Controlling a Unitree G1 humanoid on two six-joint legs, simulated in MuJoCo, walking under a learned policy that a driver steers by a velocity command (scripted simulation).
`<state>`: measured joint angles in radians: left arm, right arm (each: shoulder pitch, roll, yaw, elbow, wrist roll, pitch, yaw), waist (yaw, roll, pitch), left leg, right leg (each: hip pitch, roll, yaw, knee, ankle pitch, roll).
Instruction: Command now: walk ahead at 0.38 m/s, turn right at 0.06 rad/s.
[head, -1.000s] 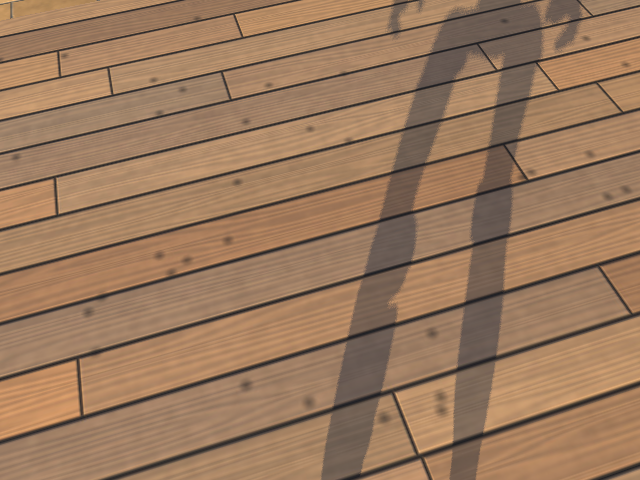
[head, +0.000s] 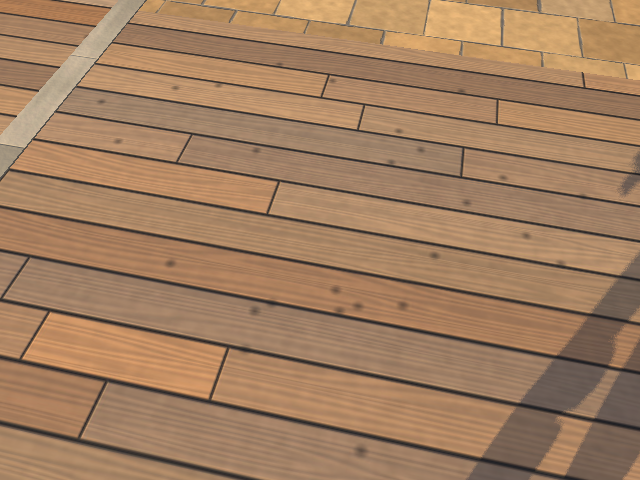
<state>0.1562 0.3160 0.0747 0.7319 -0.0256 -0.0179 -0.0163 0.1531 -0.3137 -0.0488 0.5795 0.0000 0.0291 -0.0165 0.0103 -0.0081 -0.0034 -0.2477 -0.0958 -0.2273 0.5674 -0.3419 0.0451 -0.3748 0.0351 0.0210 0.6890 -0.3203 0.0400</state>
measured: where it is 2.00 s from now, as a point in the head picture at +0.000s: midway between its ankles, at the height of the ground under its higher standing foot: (497, 153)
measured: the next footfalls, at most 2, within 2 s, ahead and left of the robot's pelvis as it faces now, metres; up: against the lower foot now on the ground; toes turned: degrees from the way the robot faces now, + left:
right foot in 0.06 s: +0.04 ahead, -0.11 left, +0.00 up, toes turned +3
left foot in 0.44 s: +0.40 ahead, +0.05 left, +0.00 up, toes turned -22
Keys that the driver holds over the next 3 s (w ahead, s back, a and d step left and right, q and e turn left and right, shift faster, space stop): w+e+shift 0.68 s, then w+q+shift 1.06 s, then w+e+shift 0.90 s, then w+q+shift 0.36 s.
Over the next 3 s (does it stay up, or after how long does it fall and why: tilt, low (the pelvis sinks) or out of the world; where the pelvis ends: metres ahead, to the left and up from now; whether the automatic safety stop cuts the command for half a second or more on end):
stays up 2.42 -0.63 -0.03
